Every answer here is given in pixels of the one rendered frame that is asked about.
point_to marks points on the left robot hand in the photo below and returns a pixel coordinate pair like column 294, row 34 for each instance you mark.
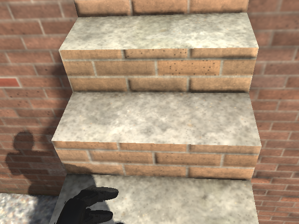
column 75, row 212

